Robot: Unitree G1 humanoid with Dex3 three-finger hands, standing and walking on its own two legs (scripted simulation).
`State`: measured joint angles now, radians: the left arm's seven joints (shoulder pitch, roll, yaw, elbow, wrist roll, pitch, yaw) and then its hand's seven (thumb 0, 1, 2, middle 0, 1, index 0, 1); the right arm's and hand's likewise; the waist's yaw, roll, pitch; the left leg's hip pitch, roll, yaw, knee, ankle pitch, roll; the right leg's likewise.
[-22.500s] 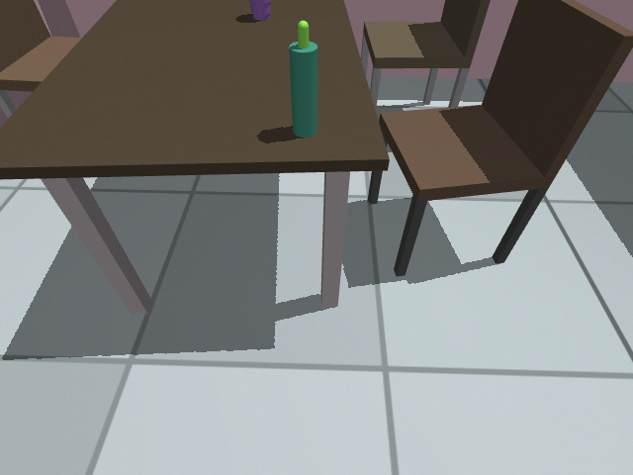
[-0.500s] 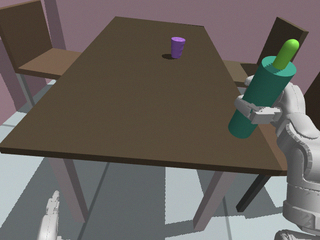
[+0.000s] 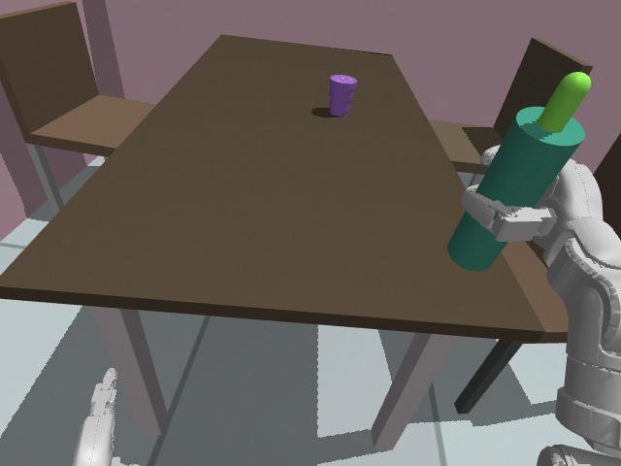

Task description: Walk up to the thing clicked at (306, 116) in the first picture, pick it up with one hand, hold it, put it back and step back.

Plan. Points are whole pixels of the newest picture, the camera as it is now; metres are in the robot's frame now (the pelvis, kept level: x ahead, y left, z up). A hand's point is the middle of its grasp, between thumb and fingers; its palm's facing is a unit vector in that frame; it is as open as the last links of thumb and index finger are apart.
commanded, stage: hold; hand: right
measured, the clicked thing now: (512, 184) +0.32 -0.18 +0.29
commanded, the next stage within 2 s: crouch in 1.76 s
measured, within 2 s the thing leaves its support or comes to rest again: neither
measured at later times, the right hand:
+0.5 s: hand (503, 187) +0.33 -0.17 +0.28, palm faces +0.16 +0.99 -0.04, open 8.1 cm
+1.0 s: hand (499, 187) +0.32 -0.16 +0.29, palm faces +0.14 +0.99 -0.04, open 8.1 cm
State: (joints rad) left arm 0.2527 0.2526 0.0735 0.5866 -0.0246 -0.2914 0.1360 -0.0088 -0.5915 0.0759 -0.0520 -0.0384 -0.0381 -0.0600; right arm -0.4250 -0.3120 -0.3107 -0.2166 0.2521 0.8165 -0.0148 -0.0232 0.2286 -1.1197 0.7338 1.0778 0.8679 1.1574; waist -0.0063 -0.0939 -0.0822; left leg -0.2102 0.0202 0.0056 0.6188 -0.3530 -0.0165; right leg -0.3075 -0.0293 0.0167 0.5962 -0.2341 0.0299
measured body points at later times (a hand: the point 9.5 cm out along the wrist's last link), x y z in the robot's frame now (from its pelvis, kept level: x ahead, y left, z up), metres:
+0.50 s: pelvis +0.00 +0.00 +0.00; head -0.06 +0.04 +0.44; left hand +0.18 +0.26 -0.05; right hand +0.31 -0.22 +0.29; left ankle -0.01 +0.13 -0.73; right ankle +0.06 -0.14 -0.73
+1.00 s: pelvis -0.01 +0.00 +0.00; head -0.07 +0.04 +0.44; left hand +0.18 +0.26 -0.05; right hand +0.31 -0.22 +0.29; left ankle -0.01 +0.13 -0.73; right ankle +0.06 -0.14 -0.73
